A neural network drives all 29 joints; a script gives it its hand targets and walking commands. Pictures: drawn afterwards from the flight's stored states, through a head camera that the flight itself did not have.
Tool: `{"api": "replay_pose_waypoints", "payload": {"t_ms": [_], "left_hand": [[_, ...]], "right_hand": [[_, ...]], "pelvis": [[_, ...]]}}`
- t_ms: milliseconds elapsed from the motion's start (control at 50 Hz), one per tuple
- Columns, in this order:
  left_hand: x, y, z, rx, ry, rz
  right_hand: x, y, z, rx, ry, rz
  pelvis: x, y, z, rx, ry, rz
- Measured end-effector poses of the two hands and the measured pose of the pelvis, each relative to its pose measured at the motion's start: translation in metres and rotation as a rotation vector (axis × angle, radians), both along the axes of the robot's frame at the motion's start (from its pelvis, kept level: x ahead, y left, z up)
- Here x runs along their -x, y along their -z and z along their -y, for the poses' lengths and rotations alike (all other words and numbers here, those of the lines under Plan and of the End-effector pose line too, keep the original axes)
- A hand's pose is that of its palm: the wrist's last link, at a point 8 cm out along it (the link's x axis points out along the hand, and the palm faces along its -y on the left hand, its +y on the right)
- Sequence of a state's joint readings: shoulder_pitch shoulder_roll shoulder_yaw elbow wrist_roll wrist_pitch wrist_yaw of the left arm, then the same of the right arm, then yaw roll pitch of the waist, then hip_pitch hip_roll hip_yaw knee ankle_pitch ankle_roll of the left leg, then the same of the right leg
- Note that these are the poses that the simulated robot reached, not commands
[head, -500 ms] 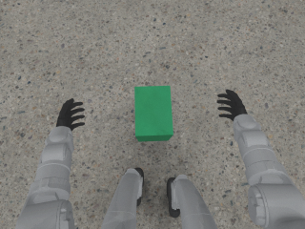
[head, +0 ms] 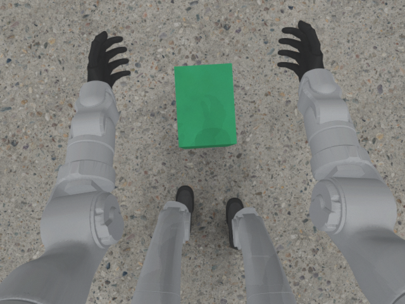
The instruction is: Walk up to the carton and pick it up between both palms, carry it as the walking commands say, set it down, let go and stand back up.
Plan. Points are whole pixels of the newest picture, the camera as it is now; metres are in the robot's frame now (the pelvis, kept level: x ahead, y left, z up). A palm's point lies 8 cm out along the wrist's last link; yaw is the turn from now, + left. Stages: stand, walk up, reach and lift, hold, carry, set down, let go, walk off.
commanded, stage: reach and lift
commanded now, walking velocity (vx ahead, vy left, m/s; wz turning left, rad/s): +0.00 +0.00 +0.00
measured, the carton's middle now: (204, 112) +0.50 +0.03 -0.55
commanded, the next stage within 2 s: none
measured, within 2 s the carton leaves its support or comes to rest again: neither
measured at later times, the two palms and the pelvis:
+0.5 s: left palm (123, 91) +0.48 +0.21 -0.21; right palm (285, 83) +0.51 -0.15 -0.21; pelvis -0.02 -0.01 -0.08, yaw +0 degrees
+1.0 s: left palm (143, 106) +0.48 +0.20 -0.37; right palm (265, 101) +0.51 -0.14 -0.36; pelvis -0.05 -0.01 -0.22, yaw -1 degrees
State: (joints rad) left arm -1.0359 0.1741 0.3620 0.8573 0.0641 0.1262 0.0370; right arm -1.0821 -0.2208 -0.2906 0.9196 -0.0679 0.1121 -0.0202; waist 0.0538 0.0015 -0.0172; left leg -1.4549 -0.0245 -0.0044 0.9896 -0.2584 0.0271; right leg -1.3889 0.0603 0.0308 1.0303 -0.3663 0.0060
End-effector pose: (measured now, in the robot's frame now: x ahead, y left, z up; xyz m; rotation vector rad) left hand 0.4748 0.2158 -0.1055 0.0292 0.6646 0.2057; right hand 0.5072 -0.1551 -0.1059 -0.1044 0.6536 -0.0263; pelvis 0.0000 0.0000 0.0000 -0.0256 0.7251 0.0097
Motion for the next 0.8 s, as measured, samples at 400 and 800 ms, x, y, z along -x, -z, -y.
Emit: {"api": "replay_pose_waypoints", "payload": {"t_ms": [400, 800], "left_hand": [[-0.005, 0.068, 0.005, 0.011, -0.015, -0.005], [-0.006, 0.2, 0.009, 0.007, -0.026, -0.009]], "right_hand": [[-0.001, 0.069, -0.007, -0.002, 0.029, -0.008], [-0.001, 0.198, -0.009, 0.004, 0.047, -0.005]], "pelvis": [[0.008, 0.044, 0.007, 0.003, -0.003, -0.135], [0.034, 0.171, 0.008, 0.002, 0.01, -0.132]]}}
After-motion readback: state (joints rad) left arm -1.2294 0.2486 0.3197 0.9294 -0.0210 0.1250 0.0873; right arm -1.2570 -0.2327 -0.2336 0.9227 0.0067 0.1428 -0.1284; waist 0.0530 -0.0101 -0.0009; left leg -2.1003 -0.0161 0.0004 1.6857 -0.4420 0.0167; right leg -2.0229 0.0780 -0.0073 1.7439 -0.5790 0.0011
